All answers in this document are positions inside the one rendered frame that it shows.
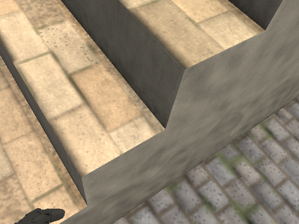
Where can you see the left robot hand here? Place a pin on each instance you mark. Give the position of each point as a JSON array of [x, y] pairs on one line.
[[44, 216]]

